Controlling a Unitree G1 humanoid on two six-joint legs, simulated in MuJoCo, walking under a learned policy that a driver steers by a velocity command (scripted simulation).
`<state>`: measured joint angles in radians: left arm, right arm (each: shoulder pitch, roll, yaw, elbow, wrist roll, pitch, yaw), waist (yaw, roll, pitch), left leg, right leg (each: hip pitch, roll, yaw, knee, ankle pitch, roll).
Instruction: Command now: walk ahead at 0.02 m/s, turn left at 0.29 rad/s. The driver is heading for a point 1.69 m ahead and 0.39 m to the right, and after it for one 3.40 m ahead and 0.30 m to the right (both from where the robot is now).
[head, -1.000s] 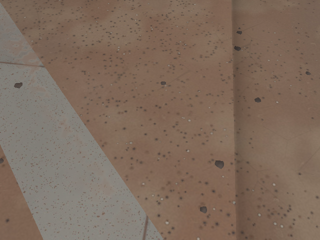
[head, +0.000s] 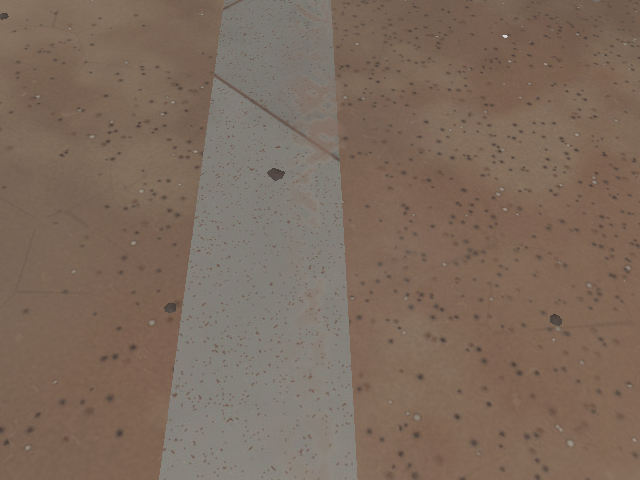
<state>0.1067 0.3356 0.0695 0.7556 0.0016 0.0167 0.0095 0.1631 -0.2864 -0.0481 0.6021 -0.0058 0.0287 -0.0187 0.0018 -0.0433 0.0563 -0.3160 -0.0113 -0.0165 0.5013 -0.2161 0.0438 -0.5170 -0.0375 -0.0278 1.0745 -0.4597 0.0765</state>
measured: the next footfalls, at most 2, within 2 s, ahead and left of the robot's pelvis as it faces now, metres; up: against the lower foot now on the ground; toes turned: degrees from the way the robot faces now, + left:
right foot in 0.24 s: +0.05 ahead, -0.14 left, +0.00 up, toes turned +1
